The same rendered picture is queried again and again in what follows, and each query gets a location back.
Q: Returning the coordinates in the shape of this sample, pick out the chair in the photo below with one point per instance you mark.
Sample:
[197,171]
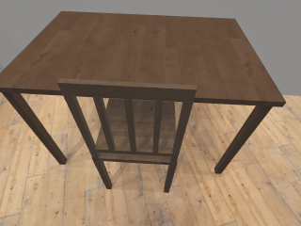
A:
[132,131]

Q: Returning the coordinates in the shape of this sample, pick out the table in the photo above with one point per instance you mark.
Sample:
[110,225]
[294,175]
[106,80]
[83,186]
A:
[212,54]

